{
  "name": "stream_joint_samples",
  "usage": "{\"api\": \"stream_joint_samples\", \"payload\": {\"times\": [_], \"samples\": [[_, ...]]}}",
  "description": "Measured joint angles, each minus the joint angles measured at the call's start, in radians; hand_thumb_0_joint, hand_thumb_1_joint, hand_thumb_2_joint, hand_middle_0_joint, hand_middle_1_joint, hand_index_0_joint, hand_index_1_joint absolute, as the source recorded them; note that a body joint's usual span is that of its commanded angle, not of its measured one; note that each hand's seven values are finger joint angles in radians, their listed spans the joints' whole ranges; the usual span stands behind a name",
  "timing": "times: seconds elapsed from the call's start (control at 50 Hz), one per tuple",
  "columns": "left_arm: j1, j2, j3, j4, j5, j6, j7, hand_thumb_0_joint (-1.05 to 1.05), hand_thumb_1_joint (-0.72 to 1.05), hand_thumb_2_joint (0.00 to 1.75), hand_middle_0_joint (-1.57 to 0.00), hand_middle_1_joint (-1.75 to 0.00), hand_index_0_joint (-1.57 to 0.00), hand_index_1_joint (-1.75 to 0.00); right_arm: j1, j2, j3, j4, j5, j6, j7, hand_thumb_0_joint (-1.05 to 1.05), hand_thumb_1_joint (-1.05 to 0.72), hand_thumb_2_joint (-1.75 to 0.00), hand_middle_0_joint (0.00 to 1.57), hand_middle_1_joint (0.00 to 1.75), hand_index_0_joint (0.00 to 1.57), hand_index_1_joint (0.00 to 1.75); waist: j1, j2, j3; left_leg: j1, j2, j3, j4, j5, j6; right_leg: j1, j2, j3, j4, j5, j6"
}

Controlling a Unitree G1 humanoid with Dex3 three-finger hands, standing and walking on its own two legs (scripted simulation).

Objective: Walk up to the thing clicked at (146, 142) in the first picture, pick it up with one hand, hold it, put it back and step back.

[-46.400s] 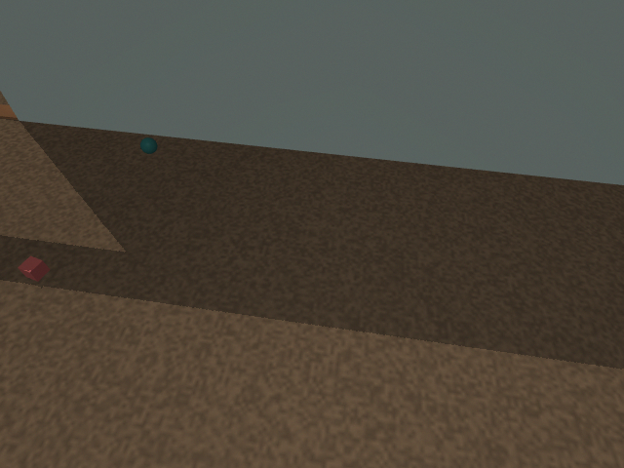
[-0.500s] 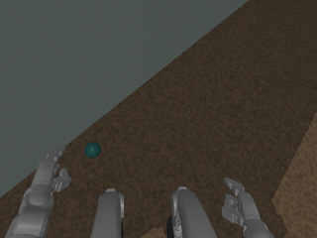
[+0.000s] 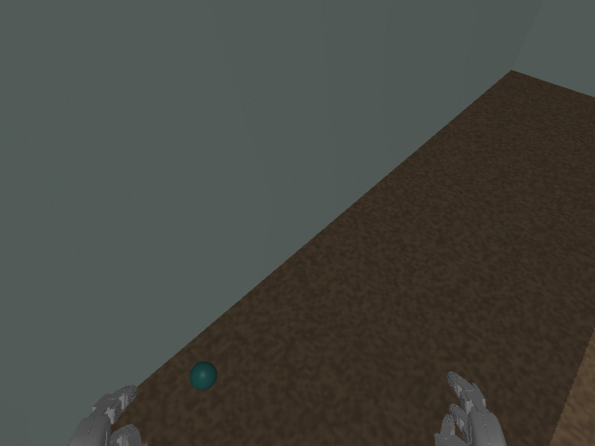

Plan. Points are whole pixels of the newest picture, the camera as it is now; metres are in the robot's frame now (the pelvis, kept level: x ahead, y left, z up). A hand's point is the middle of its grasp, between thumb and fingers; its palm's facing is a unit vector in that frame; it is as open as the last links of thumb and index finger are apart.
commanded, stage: home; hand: left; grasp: from above
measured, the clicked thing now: (203, 375) +0.48 +0.23 -0.67
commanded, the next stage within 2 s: stand in 2.00 s
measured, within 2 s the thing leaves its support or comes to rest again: neither
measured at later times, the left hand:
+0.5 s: hand out of the picture +0.17 +0.18 -0.04, palm faces +0.06 -0.98 -0.20, open 7.4 cm
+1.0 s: hand out of the picture +0.17 +0.17 -0.05, palm faces +0.06 -0.98 -0.20, open 7.4 cm
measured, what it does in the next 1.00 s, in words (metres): stands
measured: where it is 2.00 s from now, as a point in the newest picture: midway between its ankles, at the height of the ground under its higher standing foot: outside the picture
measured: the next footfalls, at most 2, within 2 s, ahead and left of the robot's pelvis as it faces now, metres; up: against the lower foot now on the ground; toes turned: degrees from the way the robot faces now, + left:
none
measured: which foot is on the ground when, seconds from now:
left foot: down 0.00-1.00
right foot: down 0.00-1.00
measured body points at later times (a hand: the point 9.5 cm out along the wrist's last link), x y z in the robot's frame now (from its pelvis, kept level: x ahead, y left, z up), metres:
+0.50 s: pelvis +0.00 +0.00 +0.00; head +0.02 +0.00 +0.45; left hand +0.16 +0.23 -0.03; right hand +0.17 -0.24 -0.06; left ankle +0.02 +0.12 -0.68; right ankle +0.01 -0.15 -0.68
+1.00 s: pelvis +0.01 -0.01 +0.00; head +0.03 +0.00 +0.45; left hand +0.16 +0.23 -0.03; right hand +0.17 -0.25 -0.06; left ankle +0.02 +0.12 -0.68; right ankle +0.01 -0.15 -0.68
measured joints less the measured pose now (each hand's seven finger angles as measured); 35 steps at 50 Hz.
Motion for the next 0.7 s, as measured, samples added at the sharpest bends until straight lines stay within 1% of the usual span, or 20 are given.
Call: {"api": "stream_joint_samples", "payload": {"times": [0.08, 0.22, 0.38, 0.7], "samples": [[0.018, 0.000, -0.005, -0.009, 0.006, 0.004, -0.015, 0.01, 0.90, 0.90, -0.20, -0.30, -0.20, -0.30, -0.015, -0.001, -0.001, -0.004, -0.007, -0.020, -0.002, 0.01, -0.90, -0.90, 0.20, 0.30, 0.20, 0.30, 0.011, -0.002, 0.005, 0.028, -0.004, 0.000, -0.018, 0.005, 0.000, 0.029, -0.004, -0.002, -0.016, 0.002, 0.001], [-0.006, 0.001, -0.004, 0.013, 0.017, 0.001, -0.030, 0.02, 0.90, 0.90, -0.20, -0.30, -0.20, -0.30, -0.044, -0.002, 0.000, -0.001, -0.018, -0.051, 0.002, 0.01, -0.90, -0.90, 0.21, 0.30, 0.20, 0.30, 0.023, -0.017, 0.028, 0.034, -0.009, -0.005, -0.018, 0.007, -0.002, 0.035, -0.008, -0.006, -0.011, -0.001, 0.000], [-0.011, 0.003, -0.008, 0.011, 0.024, -0.005, -0.027, 0.02, 0.90, 0.90, -0.20, -0.30, -0.20, -0.30, -0.040, -0.001, 0.002, 0.017, -0.022, -0.058, 0.005, 0.01, -0.90, -0.90, 0.21, 0.30, 0.20, 0.30, 0.024, -0.021, 0.033, 0.040, -0.006, -0.006, -0.016, 0.001, -0.004, 0.041, -0.006, -0.006, -0.009, -0.006, -0.002], [-0.016, 0.000, -0.006, 0.017, 0.017, 0.000, -0.027, 0.02, 0.90, 0.90, -0.20, -0.30, -0.20, -0.30, -0.016, -0.002, -0.001, 0.035, -0.020, -0.056, 0.003, 0.01, -0.90, -0.90, 0.21, 0.30, 0.20, 0.30, 0.019, -0.013, 0.032, 0.046, -0.002, 0.001, -0.021, -0.002, -0.006, 0.040, -0.002, 0.000, -0.008, -0.010, -0.004]]}}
